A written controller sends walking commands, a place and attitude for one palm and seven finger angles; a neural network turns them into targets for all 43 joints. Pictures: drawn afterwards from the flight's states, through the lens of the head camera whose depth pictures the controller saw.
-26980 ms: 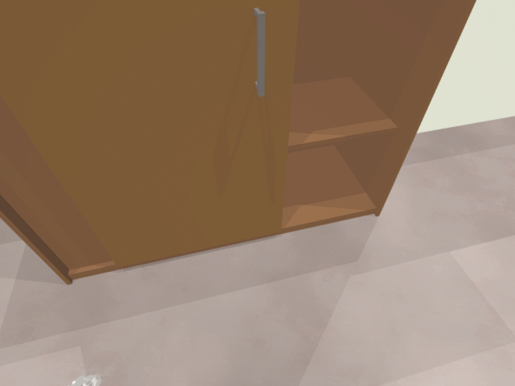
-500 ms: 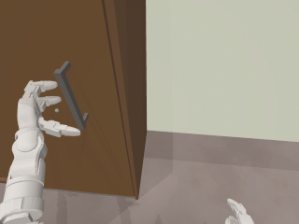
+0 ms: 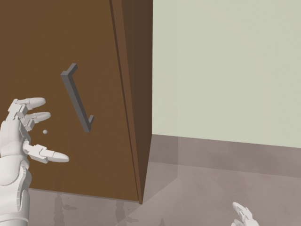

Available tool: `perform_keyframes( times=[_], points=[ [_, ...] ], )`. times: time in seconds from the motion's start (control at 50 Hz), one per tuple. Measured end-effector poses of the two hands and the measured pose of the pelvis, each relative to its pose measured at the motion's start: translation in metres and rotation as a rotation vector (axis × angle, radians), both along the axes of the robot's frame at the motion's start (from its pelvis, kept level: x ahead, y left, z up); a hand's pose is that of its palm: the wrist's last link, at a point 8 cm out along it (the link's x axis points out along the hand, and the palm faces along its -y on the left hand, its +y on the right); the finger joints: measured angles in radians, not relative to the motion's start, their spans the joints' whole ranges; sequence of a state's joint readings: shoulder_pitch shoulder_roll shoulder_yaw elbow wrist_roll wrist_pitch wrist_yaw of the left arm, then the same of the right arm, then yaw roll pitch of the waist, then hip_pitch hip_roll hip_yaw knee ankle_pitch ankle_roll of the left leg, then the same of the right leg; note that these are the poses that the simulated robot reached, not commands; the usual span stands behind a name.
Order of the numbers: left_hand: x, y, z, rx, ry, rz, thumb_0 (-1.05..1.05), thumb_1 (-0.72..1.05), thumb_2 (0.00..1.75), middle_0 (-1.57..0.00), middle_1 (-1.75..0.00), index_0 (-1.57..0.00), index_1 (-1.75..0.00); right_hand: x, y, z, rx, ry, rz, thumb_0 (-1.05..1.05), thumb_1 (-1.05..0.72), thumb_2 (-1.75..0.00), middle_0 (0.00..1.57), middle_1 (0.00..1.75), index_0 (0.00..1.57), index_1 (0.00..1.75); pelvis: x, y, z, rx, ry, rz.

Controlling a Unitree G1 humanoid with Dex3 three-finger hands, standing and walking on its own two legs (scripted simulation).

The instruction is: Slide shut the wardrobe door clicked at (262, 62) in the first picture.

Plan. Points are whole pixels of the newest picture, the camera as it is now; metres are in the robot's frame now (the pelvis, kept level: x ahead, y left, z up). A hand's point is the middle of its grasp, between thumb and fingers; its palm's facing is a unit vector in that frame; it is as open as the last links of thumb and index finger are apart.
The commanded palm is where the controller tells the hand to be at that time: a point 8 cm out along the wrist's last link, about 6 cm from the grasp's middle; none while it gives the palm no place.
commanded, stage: slip the hand off the handle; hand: left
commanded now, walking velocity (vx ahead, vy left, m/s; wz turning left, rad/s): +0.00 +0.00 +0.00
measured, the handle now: (81, 101) +0.39 +0.24 +0.14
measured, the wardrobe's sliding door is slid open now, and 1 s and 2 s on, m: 0.00 0.00 0.00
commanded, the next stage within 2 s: draw the hand back to the body in 0.32 s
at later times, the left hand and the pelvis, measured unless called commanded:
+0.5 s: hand (37, 152) +0.23 +0.28 +0.13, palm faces +0.35 -0.92 -0.15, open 14.7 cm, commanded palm +0.19 +0.32 +0.15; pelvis +0.00 -0.01 +0.00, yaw +2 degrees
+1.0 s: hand (33, 158) +0.20 +0.26 +0.15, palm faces +0.23 -0.96 -0.19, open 14.4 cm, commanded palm +0.16 +0.31 +0.16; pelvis +0.00 -0.01 +0.01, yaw +2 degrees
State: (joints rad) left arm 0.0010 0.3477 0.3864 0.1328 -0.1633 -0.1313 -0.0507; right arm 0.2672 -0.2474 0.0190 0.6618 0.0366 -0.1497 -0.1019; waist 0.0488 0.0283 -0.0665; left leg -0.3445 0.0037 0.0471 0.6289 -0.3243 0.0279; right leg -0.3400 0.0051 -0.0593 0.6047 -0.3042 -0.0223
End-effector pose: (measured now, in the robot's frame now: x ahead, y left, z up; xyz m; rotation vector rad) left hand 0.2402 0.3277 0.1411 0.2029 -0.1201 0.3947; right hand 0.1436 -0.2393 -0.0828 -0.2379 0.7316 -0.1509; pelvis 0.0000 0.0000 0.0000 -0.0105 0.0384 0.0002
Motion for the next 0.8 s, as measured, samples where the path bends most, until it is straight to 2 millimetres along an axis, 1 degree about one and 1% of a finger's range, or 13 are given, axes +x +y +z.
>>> perform_keyframes(
  times=[0.06, 0.14, 0.2, 0.26, 0.34, 0.44, 0.48, 0.54, 0.6, 0.66, 0.74, 0.8],
  points=[
    [-0.012, -0.001, 0.002, 0.006, -0.004, 0.002, -0.01, -0.55, 0.20, -0.26, -1.15, -0.25, -1.15, 0.015, 0.007, 0.005, 0.005, -0.044, 0.031, 0.01, -0.90, -0.90, 0.20, 0.30, 0.20, 0.30, 0.000, -0.001, 0.000, -0.001, -0.008, 0.010],
    [-0.023, -0.003, 0.003, 0.001, 0.003, -0.005, -0.01, -0.55, 0.20, -0.26, -1.15, -0.25, -1.15, 0.032, 0.015, 0.011, 0.013, -0.096, 0.065, 0.01, -0.90, -0.90, 0.20, 0.30, 0.20, 0.30, -0.001, -0.002, 0.000, -0.001, -0.014, 0.019],
    [-0.029, -0.002, 0.000, -0.007, 0.025, -0.003, -0.01, -0.55, 0.20, -0.26, -1.15, -0.25, -1.15, 0.041, 0.019, 0.015, 0.020, -0.122, 0.081, 0.01, -0.90, -0.90, 0.20, 0.30, 0.20, 0.30, 0.000, -0.004, 0.000, -0.001, -0.016, 0.022],
    [-0.035, -0.001, -0.001, -0.005, 0.037, 0.006, -0.01, -0.55, 0.20, -0.26, -1.15, -0.25, -1.15, 0.045, 0.020, 0.017, 0.023, -0.138, 0.093, 0.01, -0.90, -0.90, 0.20, 0.30, 0.20, 0.30, 0.000, -0.005, 0.000, -0.002, -0.018, 0.023],
    [-0.045, -0.004, 0.001, 0.007, 0.027, 0.002, -0.01, -0.55, 0.20, -0.26, -1.15, -0.25, -1.15, 0.046, 0.019, 0.017, 0.026, -0.144, 0.101, 0.01, -0.90, -0.90, 0.20, 0.30, 0.20, 0.30, 0.002, -0.007, 0.000, -0.002, -0.018, 0.023],
    [-0.055, -0.008, 0.002, 0.012, 0.026, -0.001, -0.01, -0.55, 0.20, -0.26, -1.15, -0.25, -1.15, 0.040, 0.014, 0.012, 0.022, -0.126, 0.095, 0.01, -0.90, -0.90, 0.20, 0.30, 0.20, 0.30, 0.003, -0.008, -0.001, -0.002, -0.020, 0.028],
    [-0.055, -0.008, 0.001, -0.010, 0.027, -0.014, -0.01, -0.55, 0.20, -0.26, -1.15, -0.25, -1.15, 0.037, 0.012, 0.009, 0.019, -0.113, 0.090, 0.01, -0.90, -0.90, 0.20, 0.30, 0.20, 0.30, 0.002, -0.009, -0.001, -0.003, -0.023, 0.034],
    [-0.049, -0.008, -0.002, -0.074, 0.056, -0.107, -0.01, -0.55, 0.20, -0.26, -1.15, -0.25, -1.15, 0.032, 0.007, 0.007, 0.011, -0.102, 0.073, 0.01, -0.90, -0.90, 0.20, 0.30, 0.20, 0.30, 0.002, -0.011, 0.000, -0.006, -0.035, 0.041],
    [-0.041, -0.009, 0.002, -0.098, 0.087, -0.216, -0.01, -0.55, 0.20, -0.26, -1.15, -0.25, -1.15, 0.029, 0.003, 0.011, 0.009, -0.125, 0.056, 0.01, -0.90, -0.90, 0.20, 0.30, 0.20, 0.30, 0.004, -0.011, 0.002, -0.007, -0.050, 0.040],
    [-0.039, -0.007, 0.010, -0.102, 0.094, -0.290, -0.01, -0.55, 0.20, -0.26, -1.15, -0.25, -1.15, 0.029, 0.000, 0.018, 0.018, -0.173, 0.045, 0.01, -0.90, -0.90, 0.20, 0.30, 0.20, 0.30, 0.005, -0.011, 0.003, -0.006, -0.057, 0.030],
    [-0.046, -0.004, 0.018, -0.106, 0.071, -0.293, -0.01, -0.55, 0.20, -0.26, -1.15, -0.25, -1.15, 0.031, -0.003, 0.027, 0.033, -0.237, 0.041, 0.01, -0.90, -0.90, 0.20, 0.30, 0.20, 0.30, 0.006, -0.010, 0.003, -0.006, -0.060, 0.018],
    [-0.054, -0.006, 0.016, -0.117, 0.071, -0.272, -0.01, -0.55, 0.20, -0.26, -1.15, -0.25, -1.15, 0.034, -0.002, 0.032, 0.035, -0.263, 0.049, 0.01, -0.90, -0.90, 0.20, 0.30, 0.20, 0.30, 0.005, -0.008, 0.003, -0.006, -0.063, 0.019]
  ],
)
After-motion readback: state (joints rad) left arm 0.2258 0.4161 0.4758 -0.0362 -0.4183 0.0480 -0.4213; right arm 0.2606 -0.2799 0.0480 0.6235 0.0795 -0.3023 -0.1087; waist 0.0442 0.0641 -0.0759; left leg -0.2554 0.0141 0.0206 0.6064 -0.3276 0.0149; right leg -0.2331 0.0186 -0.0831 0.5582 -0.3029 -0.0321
